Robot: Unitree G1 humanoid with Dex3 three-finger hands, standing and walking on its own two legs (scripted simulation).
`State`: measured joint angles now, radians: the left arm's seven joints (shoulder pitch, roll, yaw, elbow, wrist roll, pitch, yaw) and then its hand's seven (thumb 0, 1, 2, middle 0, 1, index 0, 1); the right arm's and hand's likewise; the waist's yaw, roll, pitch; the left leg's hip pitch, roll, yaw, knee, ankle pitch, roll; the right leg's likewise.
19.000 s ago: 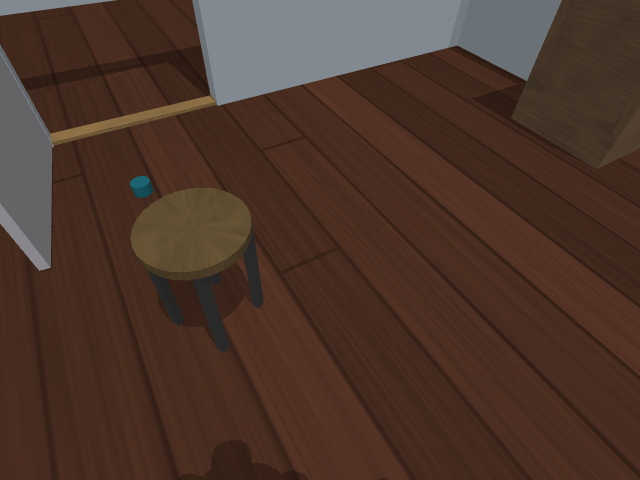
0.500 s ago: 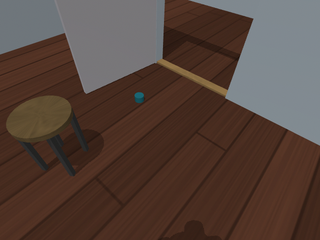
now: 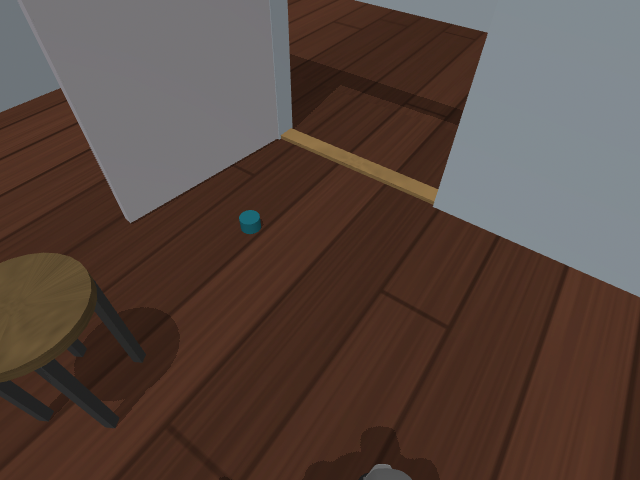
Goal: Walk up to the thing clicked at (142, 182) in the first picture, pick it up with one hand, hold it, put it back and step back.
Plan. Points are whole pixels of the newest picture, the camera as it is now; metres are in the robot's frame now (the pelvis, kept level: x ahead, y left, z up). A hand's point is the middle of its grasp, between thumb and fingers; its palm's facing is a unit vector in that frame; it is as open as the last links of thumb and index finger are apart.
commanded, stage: walk up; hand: left
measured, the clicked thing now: (250, 222) +1.26 +0.23 -0.74
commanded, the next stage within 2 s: none
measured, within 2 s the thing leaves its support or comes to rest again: neither
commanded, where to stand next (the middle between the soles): +0.91 -0.02 m, yaw +1 degrees
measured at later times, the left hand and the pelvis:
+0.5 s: hand (134, 420) +0.27 +0.27 -0.16, palm faces +0.03 -0.94 -0.35, open 7.4 cm; pelvis +0.25 -0.01 -0.01, yaw +2 degrees
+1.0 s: hand (185, 263) +0.54 +0.23 -0.12, palm faces +0.01 -0.91 -0.41, open 7.4 cm; pelvis +0.47 -0.05 -0.01, yaw +1 degrees
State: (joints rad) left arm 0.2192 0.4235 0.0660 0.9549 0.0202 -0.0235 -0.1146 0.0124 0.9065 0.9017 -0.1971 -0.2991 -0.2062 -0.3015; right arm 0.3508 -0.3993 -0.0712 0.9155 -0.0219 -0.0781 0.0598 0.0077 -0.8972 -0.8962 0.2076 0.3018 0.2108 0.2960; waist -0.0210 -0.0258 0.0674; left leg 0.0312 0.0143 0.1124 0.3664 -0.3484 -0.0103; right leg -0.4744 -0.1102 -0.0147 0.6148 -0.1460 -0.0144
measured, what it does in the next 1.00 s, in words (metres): walks ahead: right foot, then left foot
